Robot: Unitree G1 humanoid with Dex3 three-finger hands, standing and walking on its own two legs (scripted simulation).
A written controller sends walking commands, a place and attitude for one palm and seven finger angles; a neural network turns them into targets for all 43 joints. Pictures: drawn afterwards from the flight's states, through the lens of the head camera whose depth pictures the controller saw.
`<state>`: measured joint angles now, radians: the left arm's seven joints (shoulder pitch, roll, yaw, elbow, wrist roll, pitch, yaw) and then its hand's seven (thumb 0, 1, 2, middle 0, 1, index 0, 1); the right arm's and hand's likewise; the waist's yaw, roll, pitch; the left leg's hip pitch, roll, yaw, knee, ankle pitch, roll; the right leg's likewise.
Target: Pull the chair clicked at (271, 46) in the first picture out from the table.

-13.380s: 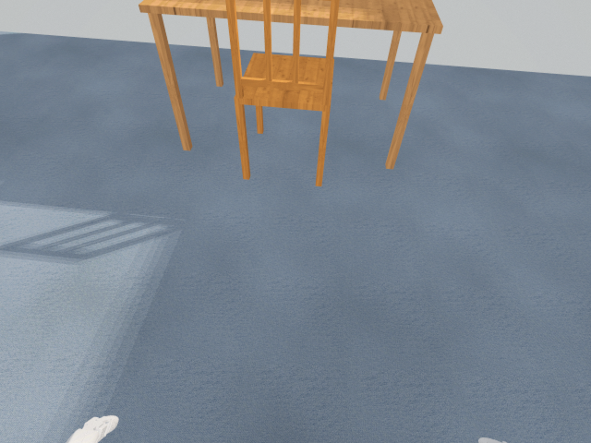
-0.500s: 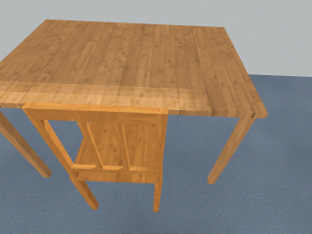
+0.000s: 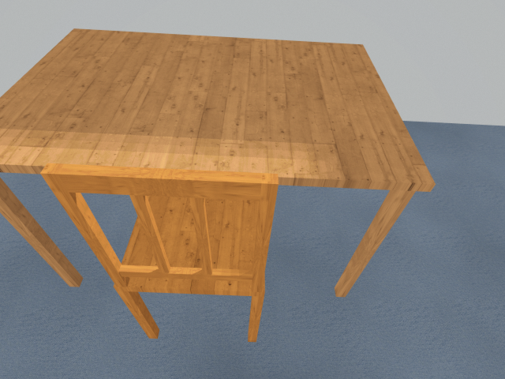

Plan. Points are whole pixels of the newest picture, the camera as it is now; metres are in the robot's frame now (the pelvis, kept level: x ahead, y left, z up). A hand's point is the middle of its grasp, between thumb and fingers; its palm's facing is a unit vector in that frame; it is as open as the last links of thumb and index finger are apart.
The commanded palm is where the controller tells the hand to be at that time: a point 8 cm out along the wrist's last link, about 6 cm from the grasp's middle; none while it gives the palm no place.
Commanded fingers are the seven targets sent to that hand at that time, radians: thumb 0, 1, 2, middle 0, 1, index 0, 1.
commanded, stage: raise the hand toward the chair's back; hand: left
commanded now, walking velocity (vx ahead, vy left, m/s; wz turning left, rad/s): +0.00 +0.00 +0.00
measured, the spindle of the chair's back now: (153, 236) +0.40 +0.24 -0.09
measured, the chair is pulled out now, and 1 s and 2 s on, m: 0.00 0.00 0.00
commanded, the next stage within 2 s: none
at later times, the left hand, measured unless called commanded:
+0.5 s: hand (173, 377) +0.15 +0.14 -0.09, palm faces +0.00 -1.00 +0.05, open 9.1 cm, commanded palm +0.12 +0.22 -0.07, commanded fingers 0.00 0.39 0.68 -0.15 -0.22 -0.15 -0.22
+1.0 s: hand (141, 347) +0.18 +0.18 -0.04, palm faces +0.18 -0.98 -0.07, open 13.5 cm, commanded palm +0.14 +0.23 -0.05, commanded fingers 0.00 -0.20 0.43 -0.09 -0.13 -0.09 -0.13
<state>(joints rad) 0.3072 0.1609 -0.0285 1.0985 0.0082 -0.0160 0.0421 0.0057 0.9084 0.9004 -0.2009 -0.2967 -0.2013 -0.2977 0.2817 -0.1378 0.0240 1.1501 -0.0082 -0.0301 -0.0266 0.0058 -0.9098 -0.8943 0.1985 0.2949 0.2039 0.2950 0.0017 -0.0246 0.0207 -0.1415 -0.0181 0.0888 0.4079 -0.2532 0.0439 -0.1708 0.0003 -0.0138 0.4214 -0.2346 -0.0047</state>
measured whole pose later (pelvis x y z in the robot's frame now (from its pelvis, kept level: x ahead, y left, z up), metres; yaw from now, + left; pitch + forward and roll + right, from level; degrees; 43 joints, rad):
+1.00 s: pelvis -0.03 -0.03 -0.09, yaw +3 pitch +16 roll -1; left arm 0.44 0.20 0.21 -0.05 -0.27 -0.39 -0.17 0.01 0.03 0.53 -0.12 -0.16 -0.12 -0.16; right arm 0.28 -0.20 -0.02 0.59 0.02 -0.17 -0.05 0.02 -0.90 -0.89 0.20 0.30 0.21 0.30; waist -0.02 0.02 -0.14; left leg -0.91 0.02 0.00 1.15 -0.52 0.00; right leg -0.90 0.01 -0.11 1.12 -0.51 -0.06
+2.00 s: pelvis -0.03 +0.02 -0.08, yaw +3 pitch +16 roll -4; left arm 0.30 0.28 0.24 0.05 -0.29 -0.42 -0.26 -0.01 -0.50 0.30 -0.06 -0.08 -0.06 -0.08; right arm 0.25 -0.26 0.02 0.54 0.02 -0.19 -0.03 0.01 -0.90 -0.89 0.20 0.30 0.21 0.30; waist -0.03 0.03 -0.14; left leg -0.89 -0.01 0.01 1.12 -0.51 0.07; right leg -0.84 -0.02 -0.10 1.03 -0.47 0.01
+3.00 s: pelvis -0.03 +0.00 -0.10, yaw +3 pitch +19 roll -3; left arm 0.20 0.28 0.24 0.18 -0.31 -0.44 -0.34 -0.01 -0.50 0.30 -0.06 -0.08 -0.06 -0.08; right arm 0.20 -0.26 0.02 0.57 0.02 -0.19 -0.03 0.01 -0.91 -0.89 0.20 0.30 0.21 0.30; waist -0.03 0.04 -0.15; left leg -0.99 0.01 -0.01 1.20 -0.54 0.04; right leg -0.95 -0.01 -0.11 1.13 -0.51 -0.02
